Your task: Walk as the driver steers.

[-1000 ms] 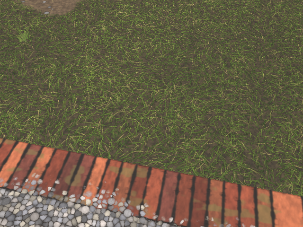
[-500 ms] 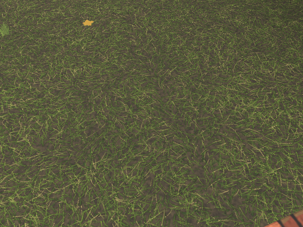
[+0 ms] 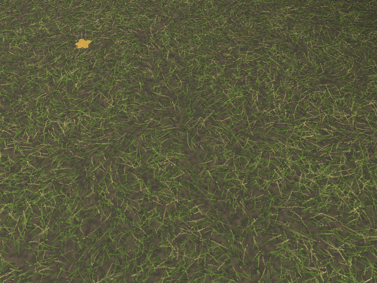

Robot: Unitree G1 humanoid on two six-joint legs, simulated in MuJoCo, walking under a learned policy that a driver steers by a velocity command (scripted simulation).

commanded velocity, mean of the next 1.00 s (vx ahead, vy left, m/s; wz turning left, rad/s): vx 0.41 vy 0.00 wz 0.63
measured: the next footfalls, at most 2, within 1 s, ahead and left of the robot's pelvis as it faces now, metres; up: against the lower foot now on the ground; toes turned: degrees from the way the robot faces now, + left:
left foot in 0.24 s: +0.22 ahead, +0.15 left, +0.00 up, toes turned +15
right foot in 0.68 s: +0.31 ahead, -0.04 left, +0.00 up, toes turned +41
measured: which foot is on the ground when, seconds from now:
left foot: up 0.00-0.22, down 0.24-0.68, up 0.70-1.00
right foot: down 0.00-0.24, up 0.26-0.66, down 0.68-1.00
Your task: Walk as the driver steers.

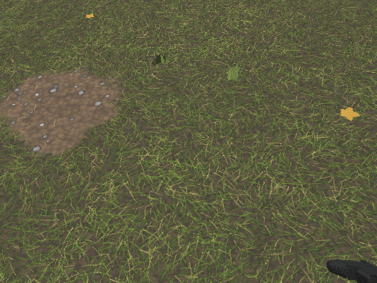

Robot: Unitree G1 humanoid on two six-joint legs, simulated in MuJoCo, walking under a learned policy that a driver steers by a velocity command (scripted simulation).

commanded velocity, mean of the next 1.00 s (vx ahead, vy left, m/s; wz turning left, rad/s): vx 0.87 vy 0.00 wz -0.69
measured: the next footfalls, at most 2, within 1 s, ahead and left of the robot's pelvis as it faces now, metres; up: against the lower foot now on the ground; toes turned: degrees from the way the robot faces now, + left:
left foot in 0.16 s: +0.29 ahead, +0.19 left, +0.00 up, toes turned -4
right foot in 0.60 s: +0.64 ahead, -0.14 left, +0.00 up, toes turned -29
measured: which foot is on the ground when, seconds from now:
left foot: up 0.00-0.14, down 0.16-0.60, up 0.62-1.00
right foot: down 0.00-0.16, up 0.18-0.58, down 0.60-1.00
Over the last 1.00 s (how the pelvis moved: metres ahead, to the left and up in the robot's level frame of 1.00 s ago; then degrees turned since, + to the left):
0.31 0.12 0.00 40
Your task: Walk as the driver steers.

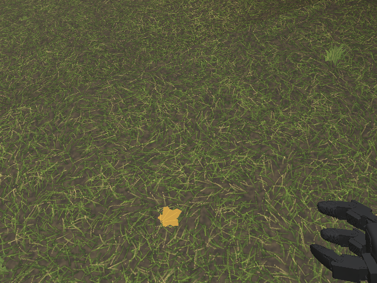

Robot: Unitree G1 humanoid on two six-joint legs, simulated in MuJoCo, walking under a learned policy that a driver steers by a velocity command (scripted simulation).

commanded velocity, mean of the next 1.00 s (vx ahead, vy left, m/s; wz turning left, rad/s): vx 0.08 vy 0.00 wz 0.67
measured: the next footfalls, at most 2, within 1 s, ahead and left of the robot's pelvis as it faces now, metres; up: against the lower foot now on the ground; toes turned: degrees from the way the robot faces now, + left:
left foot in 0.02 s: +0.26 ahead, +0.11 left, +0.00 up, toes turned -4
right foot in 0.50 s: +0.31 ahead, -0.06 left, +0.00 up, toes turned +32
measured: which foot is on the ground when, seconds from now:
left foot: up 0.00-0.00, down 0.02-0.52, up 0.54-0.96, down 0.98-1.00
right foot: down 0.00-0.02, up 0.04-0.48, down 0.50-0.98, up 1.00-1.00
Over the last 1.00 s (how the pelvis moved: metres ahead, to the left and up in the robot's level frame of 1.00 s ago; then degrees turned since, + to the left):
0.78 -0.16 -0.02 -47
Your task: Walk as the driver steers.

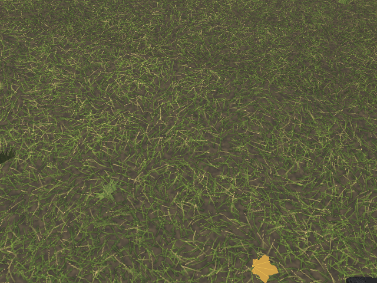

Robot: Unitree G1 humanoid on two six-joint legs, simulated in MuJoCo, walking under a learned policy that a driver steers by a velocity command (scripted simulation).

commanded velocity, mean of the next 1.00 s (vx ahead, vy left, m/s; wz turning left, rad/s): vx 0.00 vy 0.00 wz -0.45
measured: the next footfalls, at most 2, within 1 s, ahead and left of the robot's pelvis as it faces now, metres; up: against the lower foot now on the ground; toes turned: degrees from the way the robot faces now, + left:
right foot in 0.46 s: +0.02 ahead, -0.11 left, +0.00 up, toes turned -12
left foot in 1.00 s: +0.19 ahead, +0.05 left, +0.00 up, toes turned -40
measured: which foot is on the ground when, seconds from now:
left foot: down 0.00-0.46, up 0.48-0.98, down 1.00-1.00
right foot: up 0.00-0.44, down 0.46-1.00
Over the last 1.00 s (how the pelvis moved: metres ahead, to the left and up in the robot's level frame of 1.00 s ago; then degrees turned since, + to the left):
0.18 0.03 0.01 47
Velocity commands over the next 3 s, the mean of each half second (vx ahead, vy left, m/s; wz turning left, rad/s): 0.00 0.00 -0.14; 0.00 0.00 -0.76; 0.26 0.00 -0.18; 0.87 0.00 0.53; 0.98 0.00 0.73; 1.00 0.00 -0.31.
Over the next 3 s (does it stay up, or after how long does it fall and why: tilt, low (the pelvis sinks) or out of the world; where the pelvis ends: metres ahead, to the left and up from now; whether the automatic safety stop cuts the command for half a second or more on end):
stays up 1.32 -0.26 0.00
